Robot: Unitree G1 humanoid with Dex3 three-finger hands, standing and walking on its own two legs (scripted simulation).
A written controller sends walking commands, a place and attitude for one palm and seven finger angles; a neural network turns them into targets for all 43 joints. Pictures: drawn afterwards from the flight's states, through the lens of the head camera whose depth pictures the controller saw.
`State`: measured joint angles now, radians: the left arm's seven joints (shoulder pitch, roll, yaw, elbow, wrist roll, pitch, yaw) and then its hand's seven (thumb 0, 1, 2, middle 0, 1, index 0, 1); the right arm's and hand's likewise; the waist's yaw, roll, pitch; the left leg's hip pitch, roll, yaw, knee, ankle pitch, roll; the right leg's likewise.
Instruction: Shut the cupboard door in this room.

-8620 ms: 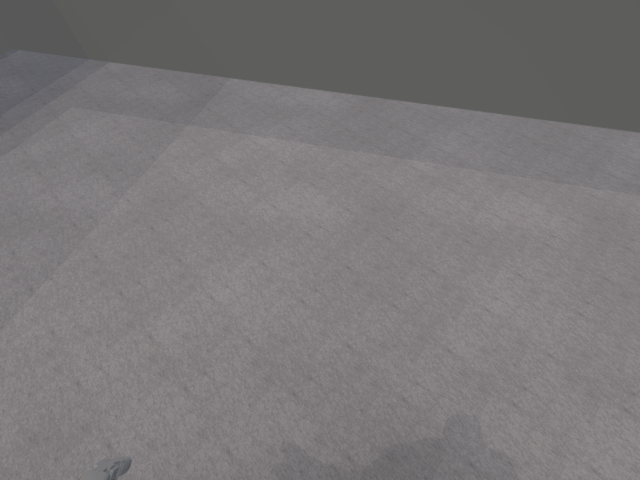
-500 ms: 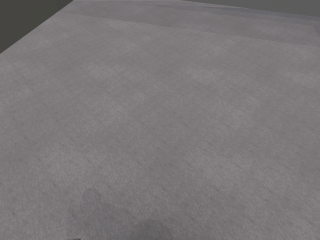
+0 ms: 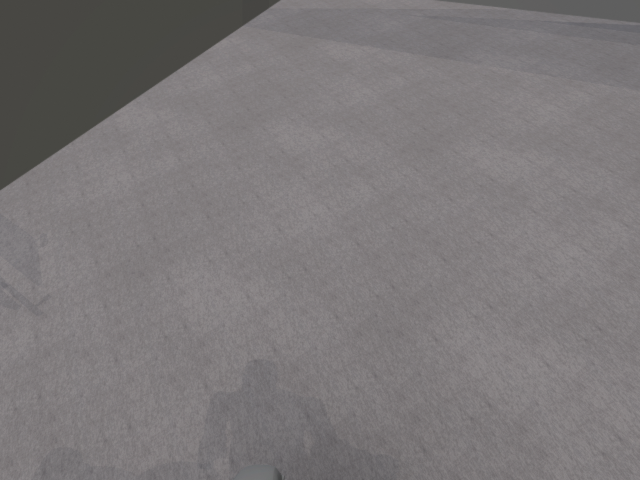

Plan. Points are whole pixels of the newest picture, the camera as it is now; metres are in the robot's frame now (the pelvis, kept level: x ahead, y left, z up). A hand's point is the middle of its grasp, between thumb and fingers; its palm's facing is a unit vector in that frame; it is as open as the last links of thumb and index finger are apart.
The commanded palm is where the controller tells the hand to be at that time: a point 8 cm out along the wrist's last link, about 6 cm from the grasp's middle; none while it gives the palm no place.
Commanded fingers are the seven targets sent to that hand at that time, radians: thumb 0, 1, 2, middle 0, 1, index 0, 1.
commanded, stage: turn or walk to find it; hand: left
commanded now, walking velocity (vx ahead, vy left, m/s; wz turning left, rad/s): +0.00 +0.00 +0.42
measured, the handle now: out of the picture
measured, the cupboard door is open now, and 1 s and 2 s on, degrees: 84 84 84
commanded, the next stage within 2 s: stand and wait in 1.60 s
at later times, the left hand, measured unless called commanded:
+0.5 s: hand out of the picture -0.01 +0.27 -0.17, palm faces +0.23 -0.94 -0.24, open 7.4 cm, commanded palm none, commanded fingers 0.00 0.90 0.90 -0.20 -0.30 -0.20 -0.30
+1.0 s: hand out of the picture -0.05 +0.18 -0.14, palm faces +0.42 -0.87 -0.28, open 7.3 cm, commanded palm none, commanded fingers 0.00 0.90 0.90 -0.20 -0.30 -0.20 -0.30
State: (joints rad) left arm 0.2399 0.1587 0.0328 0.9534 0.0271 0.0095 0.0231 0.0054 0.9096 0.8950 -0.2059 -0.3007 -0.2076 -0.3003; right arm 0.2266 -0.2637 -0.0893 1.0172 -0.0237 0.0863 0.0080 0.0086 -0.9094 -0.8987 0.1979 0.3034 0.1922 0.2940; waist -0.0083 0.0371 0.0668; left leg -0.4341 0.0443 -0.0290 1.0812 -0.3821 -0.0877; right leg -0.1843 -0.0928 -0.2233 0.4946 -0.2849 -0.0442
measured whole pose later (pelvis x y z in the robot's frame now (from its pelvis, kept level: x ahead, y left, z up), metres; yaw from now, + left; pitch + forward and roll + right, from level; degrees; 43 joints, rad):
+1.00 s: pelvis -0.05 -0.02 +0.00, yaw +25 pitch -1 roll +2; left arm 0.21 0.15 0.03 0.94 0.02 0.01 0.02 0.01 0.91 0.89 -0.21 -0.30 -0.21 -0.30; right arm 0.27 -0.26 -0.10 1.02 -0.03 0.08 0.01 0.01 -0.91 -0.90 0.20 0.30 0.19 0.29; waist -0.03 0.05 0.05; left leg -0.48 0.03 -0.05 1.18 -0.33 -0.08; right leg -0.18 -0.08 -0.18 0.48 -0.28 -0.04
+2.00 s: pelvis -0.07 -0.03 +0.00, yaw +43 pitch -2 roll +2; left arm 0.19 0.14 0.02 1.00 0.01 0.01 0.03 0.00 0.92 0.89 -0.21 -0.30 -0.21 -0.30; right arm 0.29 -0.21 -0.06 1.08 -0.02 0.06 -0.02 0.01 -0.91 -0.90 0.20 0.30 0.19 0.29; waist -0.03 0.05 0.03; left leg -0.36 -0.01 -0.05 0.92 -0.43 -0.03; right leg -0.18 -0.02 -0.09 0.48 -0.28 -0.06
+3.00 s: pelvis -0.11 -0.04 +0.00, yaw +58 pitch -2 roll +1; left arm 0.19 0.14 0.01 1.05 0.02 0.00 0.03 0.00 0.92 0.90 -0.20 -0.30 -0.21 -0.30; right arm 0.29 -0.18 -0.04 1.11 -0.01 0.04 -0.02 0.01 -0.91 -0.90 0.20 0.30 0.19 0.29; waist -0.03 0.04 0.03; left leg -0.23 -0.01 -0.01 0.65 -0.43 -0.01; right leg -0.20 -0.04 -0.09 0.52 -0.29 -0.03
